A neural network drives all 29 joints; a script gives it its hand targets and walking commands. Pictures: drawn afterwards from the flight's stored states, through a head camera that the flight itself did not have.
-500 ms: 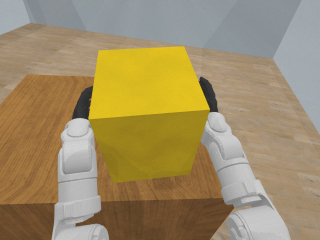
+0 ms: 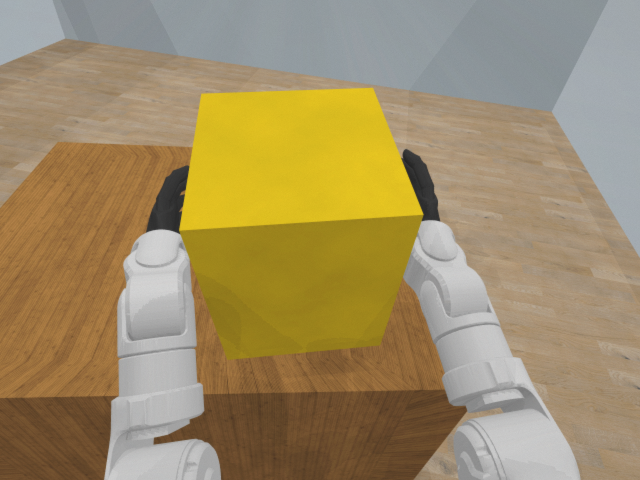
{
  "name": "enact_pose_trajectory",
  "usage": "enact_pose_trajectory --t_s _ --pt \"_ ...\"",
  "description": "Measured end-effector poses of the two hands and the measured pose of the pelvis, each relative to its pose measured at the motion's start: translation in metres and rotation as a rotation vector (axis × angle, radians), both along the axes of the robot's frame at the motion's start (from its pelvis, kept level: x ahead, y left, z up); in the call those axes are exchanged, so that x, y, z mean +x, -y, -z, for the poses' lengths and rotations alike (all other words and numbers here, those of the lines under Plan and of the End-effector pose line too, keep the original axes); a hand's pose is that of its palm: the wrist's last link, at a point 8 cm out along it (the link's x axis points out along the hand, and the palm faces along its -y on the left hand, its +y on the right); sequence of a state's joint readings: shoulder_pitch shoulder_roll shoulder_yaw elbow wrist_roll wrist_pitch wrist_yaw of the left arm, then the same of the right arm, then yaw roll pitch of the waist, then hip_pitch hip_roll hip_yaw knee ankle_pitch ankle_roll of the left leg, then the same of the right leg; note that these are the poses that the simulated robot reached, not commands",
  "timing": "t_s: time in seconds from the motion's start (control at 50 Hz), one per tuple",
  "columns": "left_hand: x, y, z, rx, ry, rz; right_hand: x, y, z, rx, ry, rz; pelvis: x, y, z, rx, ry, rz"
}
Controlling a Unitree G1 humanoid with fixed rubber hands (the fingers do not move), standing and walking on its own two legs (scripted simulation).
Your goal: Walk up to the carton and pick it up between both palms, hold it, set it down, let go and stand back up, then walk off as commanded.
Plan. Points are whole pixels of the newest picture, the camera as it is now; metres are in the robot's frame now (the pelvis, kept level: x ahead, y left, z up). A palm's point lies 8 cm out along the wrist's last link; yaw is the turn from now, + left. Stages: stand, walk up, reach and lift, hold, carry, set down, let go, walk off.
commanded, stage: hold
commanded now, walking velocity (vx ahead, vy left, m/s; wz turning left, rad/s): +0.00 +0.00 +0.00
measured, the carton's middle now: (297, 229) +0.38 +0.00 +0.16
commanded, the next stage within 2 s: none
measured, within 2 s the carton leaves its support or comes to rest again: neither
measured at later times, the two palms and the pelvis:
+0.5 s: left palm (170, 232) +0.37 +0.15 +0.17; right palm (419, 218) +0.36 -0.14 +0.18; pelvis +0.01 +0.00 +0.00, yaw +0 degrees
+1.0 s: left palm (166, 234) +0.36 +0.15 +0.17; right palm (418, 217) +0.36 -0.14 +0.19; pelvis +0.00 +0.00 +0.00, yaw +0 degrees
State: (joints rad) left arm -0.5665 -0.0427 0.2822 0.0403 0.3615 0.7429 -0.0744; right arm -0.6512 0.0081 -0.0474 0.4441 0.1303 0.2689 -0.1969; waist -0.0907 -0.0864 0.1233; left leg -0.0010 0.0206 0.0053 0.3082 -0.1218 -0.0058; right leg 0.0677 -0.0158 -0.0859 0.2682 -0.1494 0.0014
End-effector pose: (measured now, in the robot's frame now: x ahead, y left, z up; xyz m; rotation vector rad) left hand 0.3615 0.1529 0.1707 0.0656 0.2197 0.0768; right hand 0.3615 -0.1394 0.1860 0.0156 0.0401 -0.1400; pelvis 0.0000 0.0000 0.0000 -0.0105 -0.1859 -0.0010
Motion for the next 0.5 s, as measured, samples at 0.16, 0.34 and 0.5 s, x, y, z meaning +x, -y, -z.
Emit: enact_pose_trajectory --t_s 0.16,0.34,0.5 --pt "0.0013 -0.0012 -0.0005 0.011 -0.005 -0.002 0.0031 -0.0014 -0.0028 -0.011 -0.006 -0.006 0.0015 0.001 0.0 0.001 0.009 -0.006" --pt "0.0023 -0.0003 0.0009 0.02 0.003 0.007 0.0015 -0.0001 0.0018 0.004 0.003 0.002 0.0049 -0.0016 0.0 -0.001 0.009 -0.005" --pt "0.0039 0.0017 0.0007 0.017 0.005 0.011 0.0011 0.0017 0.0023 0.003 0.006 0.011 0.0068 -0.0041 -0.0001 0.0 0.011 0.004"
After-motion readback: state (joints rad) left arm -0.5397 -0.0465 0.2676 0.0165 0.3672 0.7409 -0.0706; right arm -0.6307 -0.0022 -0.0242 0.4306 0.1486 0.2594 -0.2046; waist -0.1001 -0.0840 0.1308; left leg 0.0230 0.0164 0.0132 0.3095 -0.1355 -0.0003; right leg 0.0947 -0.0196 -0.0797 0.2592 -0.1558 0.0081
